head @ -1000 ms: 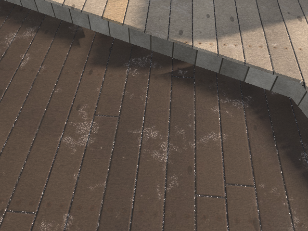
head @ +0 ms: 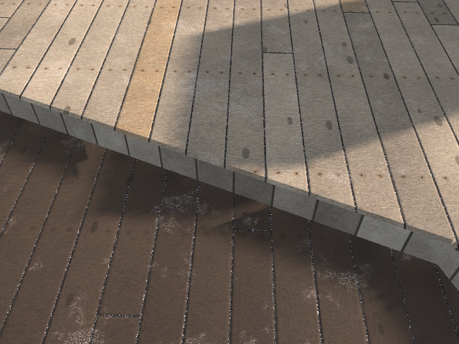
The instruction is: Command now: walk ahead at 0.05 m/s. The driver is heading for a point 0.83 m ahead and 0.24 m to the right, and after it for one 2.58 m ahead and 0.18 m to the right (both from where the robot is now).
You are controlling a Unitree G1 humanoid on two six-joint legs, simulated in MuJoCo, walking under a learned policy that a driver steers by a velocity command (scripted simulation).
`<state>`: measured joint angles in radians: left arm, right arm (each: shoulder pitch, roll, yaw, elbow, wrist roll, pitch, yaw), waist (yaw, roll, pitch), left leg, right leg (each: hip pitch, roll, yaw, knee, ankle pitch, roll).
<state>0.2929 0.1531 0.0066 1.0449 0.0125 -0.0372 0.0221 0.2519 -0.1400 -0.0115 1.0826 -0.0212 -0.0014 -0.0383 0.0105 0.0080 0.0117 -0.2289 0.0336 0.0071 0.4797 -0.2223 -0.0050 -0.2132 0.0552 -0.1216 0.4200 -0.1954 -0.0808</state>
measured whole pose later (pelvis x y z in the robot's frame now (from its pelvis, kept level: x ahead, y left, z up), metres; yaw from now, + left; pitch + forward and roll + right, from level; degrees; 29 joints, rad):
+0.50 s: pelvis +0.01 +0.01 -0.01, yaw -9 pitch +0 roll +2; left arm 0.26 0.19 0.06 0.96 0.03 0.03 0.03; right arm 0.24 -0.21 -0.07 1.02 -0.03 0.01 -0.08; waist 0.01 0.00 0.04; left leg -0.26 0.04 0.17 0.60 -0.33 0.01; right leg -0.39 0.02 -0.04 0.83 -0.47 -0.08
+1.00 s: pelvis +0.04 -0.03 +0.01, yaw -22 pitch +2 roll +1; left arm 0.39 0.22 0.07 0.91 0.01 -0.04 0.00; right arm 0.14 -0.25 -0.07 0.88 -0.04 -0.01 0.02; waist 0.05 0.02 -0.04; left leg -0.50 0.04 -0.01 0.76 -0.20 -0.03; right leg -0.11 0.12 0.13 0.22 -0.14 -0.11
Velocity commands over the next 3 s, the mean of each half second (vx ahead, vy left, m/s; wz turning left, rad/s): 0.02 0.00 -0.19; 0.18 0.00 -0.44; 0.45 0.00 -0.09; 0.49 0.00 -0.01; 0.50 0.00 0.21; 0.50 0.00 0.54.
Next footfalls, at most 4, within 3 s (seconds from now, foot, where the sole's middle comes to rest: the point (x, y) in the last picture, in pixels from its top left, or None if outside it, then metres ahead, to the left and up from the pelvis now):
1.22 left None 0.28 0.04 -0.78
1.72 right None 0.52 -0.23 -0.78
2.26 left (293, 256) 0.83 -0.18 -0.78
2.80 right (354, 168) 1.12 -0.40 -0.65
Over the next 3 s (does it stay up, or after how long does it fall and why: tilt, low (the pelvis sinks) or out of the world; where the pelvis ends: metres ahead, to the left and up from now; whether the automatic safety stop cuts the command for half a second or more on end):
stays up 1.06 -0.32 0.09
